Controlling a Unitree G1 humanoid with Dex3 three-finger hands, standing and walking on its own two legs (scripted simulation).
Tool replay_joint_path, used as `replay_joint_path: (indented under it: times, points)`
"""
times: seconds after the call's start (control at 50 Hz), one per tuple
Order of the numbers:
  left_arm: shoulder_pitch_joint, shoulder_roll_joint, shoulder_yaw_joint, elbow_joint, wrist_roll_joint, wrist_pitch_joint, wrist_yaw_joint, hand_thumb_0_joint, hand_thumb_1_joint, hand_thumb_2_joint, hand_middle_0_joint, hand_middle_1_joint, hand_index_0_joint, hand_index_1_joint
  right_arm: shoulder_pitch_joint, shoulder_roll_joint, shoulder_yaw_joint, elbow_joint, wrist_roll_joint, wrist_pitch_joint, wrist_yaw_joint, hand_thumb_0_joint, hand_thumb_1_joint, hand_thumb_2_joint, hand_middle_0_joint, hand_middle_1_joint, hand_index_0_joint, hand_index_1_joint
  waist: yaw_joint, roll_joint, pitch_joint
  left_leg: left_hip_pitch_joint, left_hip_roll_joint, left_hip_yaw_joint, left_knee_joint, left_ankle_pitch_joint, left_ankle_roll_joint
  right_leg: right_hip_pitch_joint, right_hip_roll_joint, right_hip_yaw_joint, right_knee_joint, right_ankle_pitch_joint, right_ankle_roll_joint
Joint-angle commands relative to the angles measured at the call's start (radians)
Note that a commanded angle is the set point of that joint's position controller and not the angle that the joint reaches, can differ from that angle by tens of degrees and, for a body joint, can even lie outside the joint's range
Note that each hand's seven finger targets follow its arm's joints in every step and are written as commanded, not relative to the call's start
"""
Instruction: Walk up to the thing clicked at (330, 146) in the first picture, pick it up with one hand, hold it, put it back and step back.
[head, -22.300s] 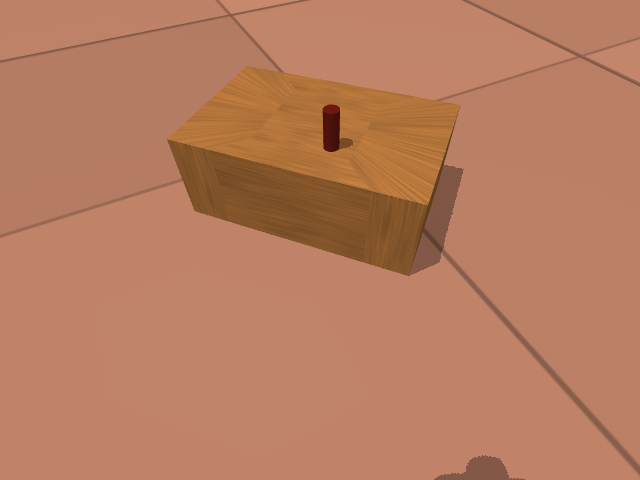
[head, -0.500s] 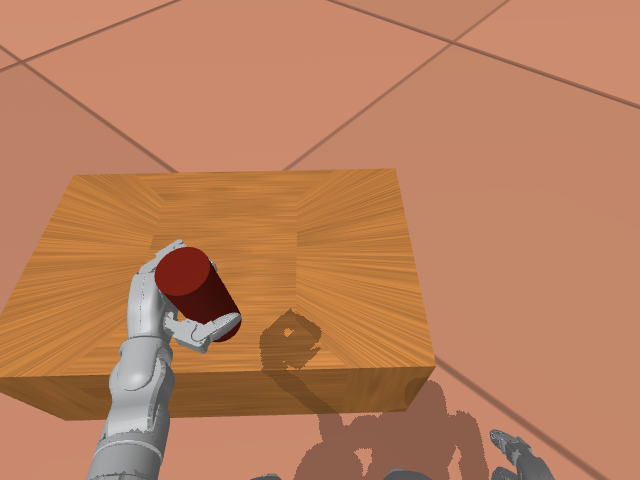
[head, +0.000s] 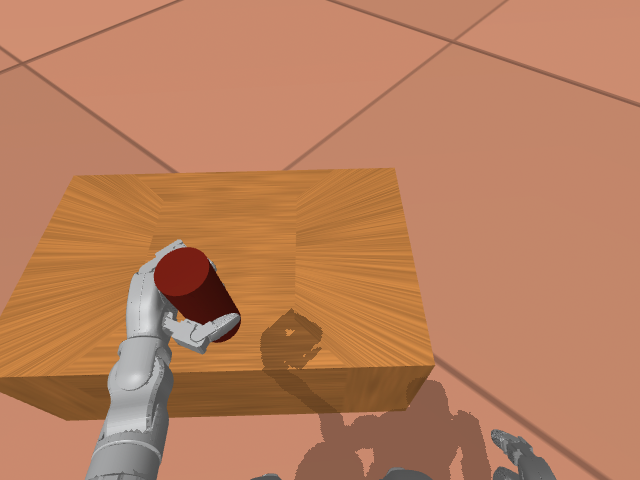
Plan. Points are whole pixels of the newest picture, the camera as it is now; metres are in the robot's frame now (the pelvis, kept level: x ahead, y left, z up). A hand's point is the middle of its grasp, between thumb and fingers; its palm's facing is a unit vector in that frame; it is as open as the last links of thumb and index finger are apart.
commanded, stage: hold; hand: left
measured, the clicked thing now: (203, 300) +0.32 +0.16 +0.05
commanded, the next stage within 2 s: crouch in 0.26 s
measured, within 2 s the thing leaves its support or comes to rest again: neither
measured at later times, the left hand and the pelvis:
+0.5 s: hand (199, 296) +0.34 +0.17 +0.04, palm faces +0.06 -1.00 -0.03, open 9.3 cm; pelvis -0.01 +0.00 +0.00, yaw +0 degrees
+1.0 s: hand (227, 280) +0.44 +0.17 -0.10, palm faces +0.08 -1.00 -0.03, open 9.3 cm; pelvis -0.03 +0.00 -0.11, yaw -1 degrees
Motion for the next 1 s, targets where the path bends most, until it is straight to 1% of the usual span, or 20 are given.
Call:
replay_joint_path:
  times: [0.0,0.04,0.12,0.14,0.32,0.34,0.36,0.38,0.42,0.46,0.52,0.56,0.68,0.72,0.76,0.82,0.86,0.92,0.94,0.98]
  points:
    - [-0.39,0.16,0.091,-0.306,-0.036,-0.112,-0.005,0.0,0.159,1.294,-1.301,-1.486,-1.321,-1.485,-0.024,-0.143,-0.051,-0.114,0.0,-0.045,-0.007,0.0,-0.918,-0.906,0.2,0.3,0.2,0.3,0.004,0.035,-0.299,0.102,-0.036,0.001,-0.112,0.208,0.022,0.125,0.014,0.014,-0.112,0.245,-0.009]
    - [-0.368,0.139,0.06,-0.29,-0.027,-0.117,-0.008,0.0,0.152,1.29,-1.286,-1.483,-1.308,-1.481,-0.022,-0.137,-0.048,-0.119,-0.004,-0.042,-0.004,0.0,-0.92,-0.906,0.2,0.3,0.2,0.3,0.0,0.041,-0.318,0.108,-0.035,-0.002,-0.111,0.214,0.019,0.123,0.019,0.009,-0.104,0.24,-0.012]
    - [-0.378,0.169,0.089,-0.337,-0.035,-0.122,-0.009,0.0,0.164,1.304,-1.304,-1.499,-1.325,-1.497,-0.02,-0.139,-0.049,-0.126,0.0,-0.042,-0.005,0.0,-0.923,-0.907,0.2,0.3,0.2,0.3,0.009,0.038,-0.353,0.116,-0.037,0.001,-0.102,0.244,0.02,0.155,0.016,0.016,-0.106,0.274,-0.009]
    - [-0.381,0.151,0.063,-0.321,-0.032,-0.116,-0.01,0.0,0.144,1.308,-1.306,-1.506,-1.328,-1.505,-0.01,-0.137,-0.046,-0.12,-0.001,-0.042,-0.008,0.0,-0.926,-0.908,0.2,0.3,0.2,0.3,-0.005,0.038,-0.364,0.124,-0.037,0.002,-0.098,0.261,0.021,0.161,0.015,0.017,-0.102,0.292,-0.007]
    - [-0.401,0.164,0.085,-0.309,-0.033,-0.108,-0.006,0.0,0.152,1.307,-1.3,-1.499,-1.32,-1.498,-0.007,-0.137,-0.045,-0.108,-0.002,-0.043,-0.013,0.0,-0.924,-0.908,0.2,0.3,0.2,0.3,-0.002,0.034,-0.342,0.118,-0.036,0.0,-0.106,0.239,0.022,0.156,0.015,0.016,-0.112,0.274,-0.007]
    - [-0.365,0.148,0.078,-0.256,-0.03,-0.102,-0.007,0.0,0.232,1.38,-1.297,-1.483,-1.308,-1.493,-0.017,-0.139,-0.046,-0.11,0.002,-0.043,-0.014,0.0,-0.898,-0.91,0.201,0.301,0.201,0.301,-0.003,0.013,-0.297,0.107,-0.034,-0.001,-0.117,0.214,0.023,0.134,0.017,0.013,-0.116,0.249,-0.009]
    - [-0.381,0.131,0.056,-0.253,-0.03,-0.102,-0.011,0.0,0.236,1.3,-1.294,-1.403,-1.31,-1.413,-0.025,-0.137,-0.043,-0.116,0.0,-0.044,-0.015,0.0,-0.888,-0.898,0.202,0.301,0.201,0.301,-0.009,0.007,-0.282,0.098,-0.037,0.004,-0.113,0.199,0.026,0.125,0.014,0.018,-0.126,0.241,-0.005]
    - [-0.442,0.153,0.072,-0.287,-0.032,-0.11,-0.008,0.0,0.277,1.238,-1.329,-1.416,-1.343,-1.413,-0.015,-0.139,-0.046,-0.107,-0.001,-0.044,-0.015,0.0,-0.888,-0.898,0.201,0.3,0.201,0.3,-0.016,0.018,-0.303,0.1,-0.036,0.001,-0.111,0.202,0.027,0.127,0.013,0.017,-0.119,0.245,-0.006]
    - [-0.39,0.108,0.044,-0.142,-0.029,-0.103,-0.021,0.0,0.276,1.234,-1.347,-1.431,-1.365,-1.424,-0.025,-0.142,-0.047,-0.105,0.0,-0.047,-0.01,0.0,-0.886,-0.896,0.201,0.3,0.201,0.3,-0.028,-0.007,-0.241,0.066,-0.033,-0.002,-0.107,0.179,0.029,0.077,0.016,0.013,-0.113,0.221,-0.007]
    - [-0.481,0.178,0.09,-0.165,-0.018,-0.125,-0.024,0.0,0.263,1.229,-1.362,-1.433,-1.377,-1.428,-0.017,-0.148,-0.056,-0.096,-0.003,-0.045,-0.006,0.0,-0.885,-0.895,0.201,0.3,0.201,0.3,-0.019,0.02,-0.257,0.054,-0.031,-0.004,-0.097,0.169,0.027,0.057,0.014,0.014,-0.096,0.208,-0.011]
    - [-0.517,0.141,0.09,-0.042,-0.025,-0.153,-0.039,0.0,0.264,1.228,-1.356,-1.434,-1.374,-1.427,-0.005,-0.147,-0.056,-0.084,-0.013,-0.048,0.002,0.0,-0.885,-0.895,0.201,0.3,0.201,0.3,-0.045,-0.023,-0.235,-0.022,-0.034,-0.005,-0.049,0.118,0.036,-0.012,0.009,0.02,-0.066,0.173,-0.006]
    - [-0.603,0.162,0.11,0.022,-0.019,-0.186,-0.037,0.0,0.229,1.215,-1.341,-1.421,-1.359,-1.415,0.011,-0.152,-0.06,-0.066,-0.02,-0.053,0.009,0.0,-0.884,-0.895,0.201,0.3,0.201,0.3,-0.057,-0.01,-0.246,-0.075,-0.032,-0.01,-0.002,0.079,0.033,-0.093,0.011,0.02,-0.015,0.134,-0.011]
    - [-0.821,0.25,0.149,0.185,-0.004,-0.292,-0.052,0.0,0.154,1.247,-1.35,-1.45,-1.361,-1.453,0.089,-0.17,-0.057,-0.059,-0.046,-0.048,0.029,0.0,-0.899,-0.9,0.201,0.3,0.201,0.3,-0.079,0.064,-0.479,-0.2,-0.038,-0.03,0.195,0.101,0.028,-0.257,0.015,0.027,0.174,0.119,-0.022]
    - [-0.928,0.281,0.158,0.133,0.001,-0.323,-0.05,0.0,0.175,1.254,-1.356,-1.451,-1.364,-1.457,0.102,-0.176,-0.052,-0.069,-0.053,-0.043,0.034,0.0,-0.899,-0.901,0.201,0.3,0.201,0.3,-0.08,0.136,-0.593,-0.156,-0.03,-0.046,0.239,0.16,0.019,-0.343,0.02,0.014,0.232,0.134,-0.034]
    - [-0.915,0.283,0.174,0.274,0.003,-0.325,-0.045,0.0,0.155,1.262,-1.353,-1.446,-1.357,-1.455,0.118,-0.192,-0.05,-0.061,-0.059,-0.031,0.039,0.0,-0.909,-0.904,0.201,0.3,0.2,0.3,-0.081,0.119,-0.606,-0.226,-0.03,-0.06,0.277,0.146,0.017,-0.385,0.023,0.004,0.277,0.105,-0.041]
    - [-1.01,0.329,0.205,0.261,0.014,-0.344,-0.038,0.0,0.147,1.266,-1.359,-1.445,-1.358,-1.459,0.143,-0.197,-0.045,-0.055,-0.066,-0.022,0.048,0.0,-0.92,-0.907,0.2,0.3,0.2,0.3,-0.078,0.167,-0.697,-0.248,-0.025,-0.07,0.342,0.224,0.016,-0.453,0.024,0.002,0.354,0.148,-0.047]
    - [-1.013,0.308,0.195,0.334,0.026,-0.337,-0.037,0.0,0.16,1.261,-1.368,-1.438,-1.366,-1.453,0.152,-0.204,-0.05,-0.047,-0.07,-0.011,0.051,0.0,-0.92,-0.907,0.2,0.3,0.2,0.3,-0.096,0.156,-0.687,-0.297,-0.026,-0.07,0.371,0.194,0.02,-0.488,0.026,0.003,0.374,0.132,-0.048]
    - [-1.061,0.384,0.247,0.341,0.043,-0.341,-0.028,0.0,0.181,1.257,-1.366,-1.438,-1.365,-1.45,0.157,-0.204,-0.048,-0.051,-0.07,-0.003,0.055,0.0,-0.926,-0.908,0.2,0.3,0.2,0.3,-0.096,0.109,-0.744,-0.434,-0.029,-0.055,0.432,0.145,0.035,-0.436,0.02,0.028,0.404,0.144,-0.037]
    - [-1.029,0.374,0.255,0.392,0.042,-0.335,-0.027,0.0,0.174,1.253,-1.356,-1.435,-1.358,-1.445,0.163,-0.206,-0.05,-0.039,-0.07,0.0,0.059,0.0,-0.926,-0.908,0.2,0.3,0.2,0.3,-0.098,0.09,-0.729,-0.457,-0.03,-0.057,0.443,0.132,0.036,-0.449,0.022,0.024,0.417,0.138,-0.037]
    - [-1.083,0.401,0.277,0.358,0.043,-0.336,-0.023,0.0,0.215,1.272,-1.359,-1.445,-1.361,-1.454,0.18,-0.207,-0.047,-0.031,-0.071,0.004,0.065,0.0,-0.926,-0.908,0.2,0.3,0.2,0.3,-0.107,0.105,-0.781,-0.475,-0.028,-0.057,0.483,0.177,0.039,-0.464,0.019,0.03,0.447,0.185,-0.036]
